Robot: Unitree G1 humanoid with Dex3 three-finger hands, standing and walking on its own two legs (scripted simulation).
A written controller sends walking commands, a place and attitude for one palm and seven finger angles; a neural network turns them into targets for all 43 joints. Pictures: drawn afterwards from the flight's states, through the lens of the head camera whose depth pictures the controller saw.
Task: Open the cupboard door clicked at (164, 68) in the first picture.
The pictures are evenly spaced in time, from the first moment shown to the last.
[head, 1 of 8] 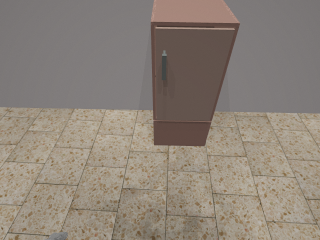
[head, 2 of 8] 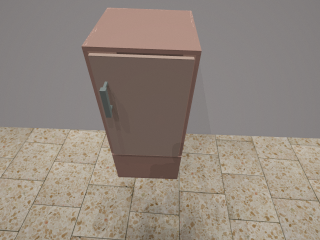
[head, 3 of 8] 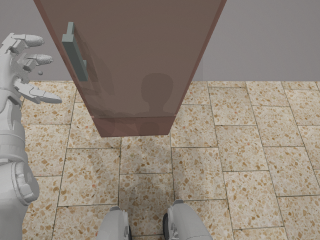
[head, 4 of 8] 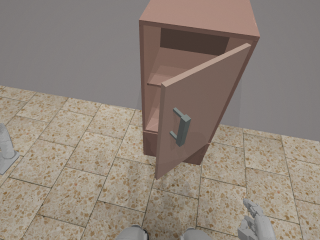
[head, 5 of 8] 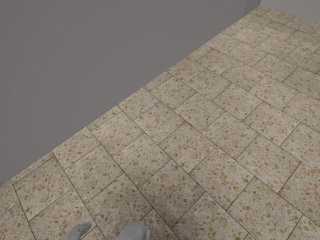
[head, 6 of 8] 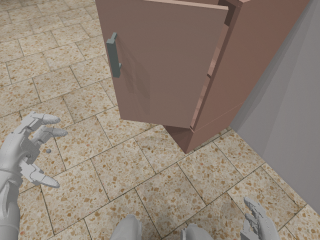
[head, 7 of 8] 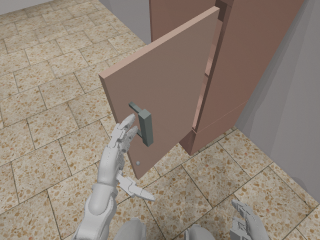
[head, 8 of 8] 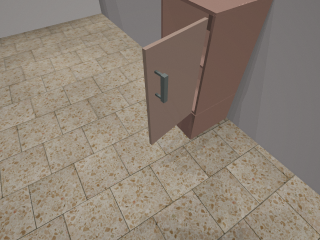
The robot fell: no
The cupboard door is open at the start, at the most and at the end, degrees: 0 100 100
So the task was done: yes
